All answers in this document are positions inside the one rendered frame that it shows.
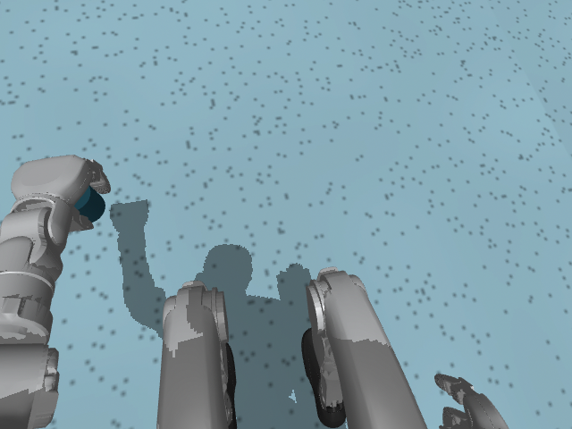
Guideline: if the right robot foot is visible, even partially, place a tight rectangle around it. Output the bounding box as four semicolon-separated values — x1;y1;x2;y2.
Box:
301;328;346;428

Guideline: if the left robot hand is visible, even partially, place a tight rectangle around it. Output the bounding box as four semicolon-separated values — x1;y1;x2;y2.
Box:
11;155;111;232

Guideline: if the right robot hand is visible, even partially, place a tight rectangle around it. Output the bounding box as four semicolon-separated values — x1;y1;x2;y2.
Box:
434;374;509;429

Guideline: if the tin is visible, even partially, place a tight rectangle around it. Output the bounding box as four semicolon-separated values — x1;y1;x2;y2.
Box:
74;185;105;223

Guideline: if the left robot arm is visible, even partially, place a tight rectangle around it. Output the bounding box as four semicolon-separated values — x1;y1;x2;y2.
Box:
0;194;72;429

